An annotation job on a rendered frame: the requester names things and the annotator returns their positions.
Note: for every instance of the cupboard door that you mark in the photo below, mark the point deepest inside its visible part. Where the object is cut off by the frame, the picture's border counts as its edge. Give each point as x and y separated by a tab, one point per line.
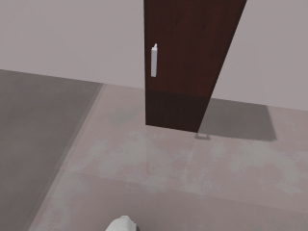
191	37

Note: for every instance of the handle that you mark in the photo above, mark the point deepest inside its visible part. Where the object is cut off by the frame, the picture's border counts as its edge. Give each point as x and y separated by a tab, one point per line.
154	52

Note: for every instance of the left robot thigh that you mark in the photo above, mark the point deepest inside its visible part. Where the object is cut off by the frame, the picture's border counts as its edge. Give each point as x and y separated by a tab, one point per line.
122	224

